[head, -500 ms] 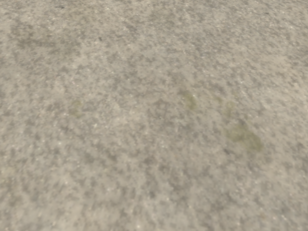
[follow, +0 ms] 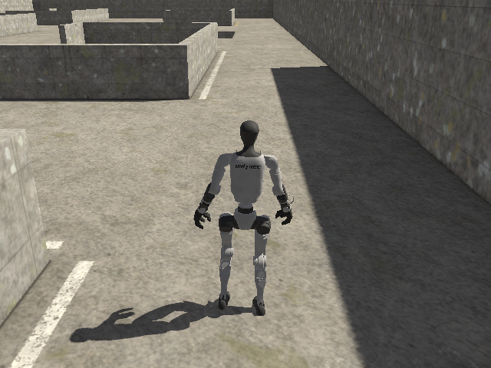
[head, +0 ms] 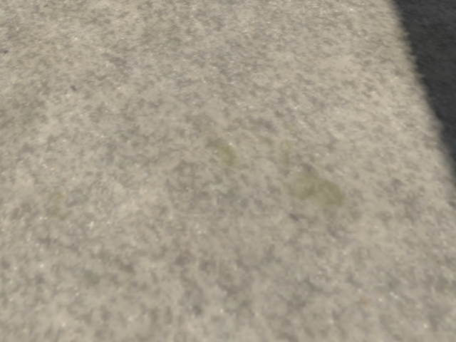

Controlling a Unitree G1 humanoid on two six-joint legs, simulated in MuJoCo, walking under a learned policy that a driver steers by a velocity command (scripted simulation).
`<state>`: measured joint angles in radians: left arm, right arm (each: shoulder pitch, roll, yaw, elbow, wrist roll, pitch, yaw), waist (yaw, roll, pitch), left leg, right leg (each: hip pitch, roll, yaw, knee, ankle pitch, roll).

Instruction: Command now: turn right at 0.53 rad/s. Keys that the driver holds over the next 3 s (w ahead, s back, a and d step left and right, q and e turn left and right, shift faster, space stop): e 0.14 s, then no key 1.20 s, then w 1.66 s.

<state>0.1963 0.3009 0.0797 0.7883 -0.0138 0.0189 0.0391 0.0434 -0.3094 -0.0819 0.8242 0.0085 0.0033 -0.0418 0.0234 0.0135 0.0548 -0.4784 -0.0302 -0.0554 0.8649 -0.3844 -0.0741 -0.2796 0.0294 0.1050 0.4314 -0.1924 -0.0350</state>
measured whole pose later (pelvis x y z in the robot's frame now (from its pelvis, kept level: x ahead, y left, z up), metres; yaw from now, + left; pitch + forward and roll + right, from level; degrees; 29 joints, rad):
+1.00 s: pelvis +0.00 +0.00 -0.01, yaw -11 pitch -2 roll +0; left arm 0.19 0.25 0.02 0.92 0.01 0.00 0.02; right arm 0.16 -0.28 -0.04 1.05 -0.01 0.00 -0.03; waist -0.02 0.00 0.04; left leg -0.18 0.04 -0.01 0.46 -0.25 -0.05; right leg -0.16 0.02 0.04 0.48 -0.29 -0.02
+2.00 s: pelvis +0.22 -0.02 -0.02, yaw -10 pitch +2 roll +0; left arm -0.08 0.23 0.02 0.82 -0.03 -0.09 -0.05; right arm 0.51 -0.22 -0.03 1.09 0.01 -0.07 -0.02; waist -0.10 -0.01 0.04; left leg 0.21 0.00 0.02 0.16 -0.40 0.01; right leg -0.57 -0.02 -0.05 0.53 -0.03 -0.06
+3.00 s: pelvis +0.79 -0.08 +0.00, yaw -10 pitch +2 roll +2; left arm 0.04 0.25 0.05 0.89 -0.01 -0.08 -0.01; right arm 0.37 -0.24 -0.06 0.98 0.01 -0.09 0.00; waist -0.07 -0.04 0.01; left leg 0.03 -0.06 0.06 0.18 -0.24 0.05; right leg -0.64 -0.11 0.02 0.59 0.07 -0.01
